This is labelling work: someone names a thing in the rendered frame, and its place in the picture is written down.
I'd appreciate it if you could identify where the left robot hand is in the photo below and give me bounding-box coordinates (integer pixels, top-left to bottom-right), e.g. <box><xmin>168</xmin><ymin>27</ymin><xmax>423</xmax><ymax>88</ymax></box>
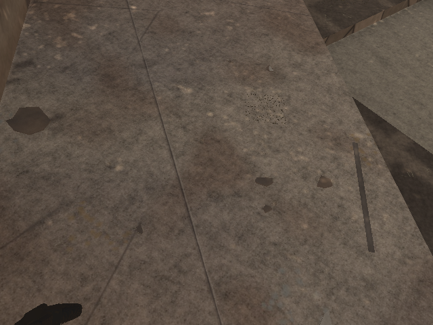
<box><xmin>14</xmin><ymin>303</ymin><xmax>82</xmax><ymax>325</ymax></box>

